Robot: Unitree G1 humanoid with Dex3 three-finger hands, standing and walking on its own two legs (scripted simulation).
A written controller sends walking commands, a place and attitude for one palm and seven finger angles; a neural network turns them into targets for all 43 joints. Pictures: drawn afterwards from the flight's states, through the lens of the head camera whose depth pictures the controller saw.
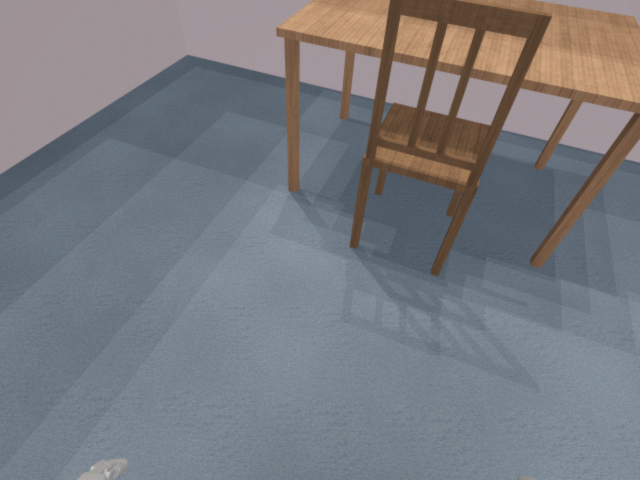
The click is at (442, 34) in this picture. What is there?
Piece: chair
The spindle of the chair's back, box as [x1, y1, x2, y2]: [407, 22, 447, 147]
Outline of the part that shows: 446,23 438,22 407,144 408,146 413,147 415,144 446,28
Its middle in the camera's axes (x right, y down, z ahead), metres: +0.29 -0.41 +1.07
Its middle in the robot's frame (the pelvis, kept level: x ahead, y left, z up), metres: +1.09 -0.24 -0.04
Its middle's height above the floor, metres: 0.73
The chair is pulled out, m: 0.00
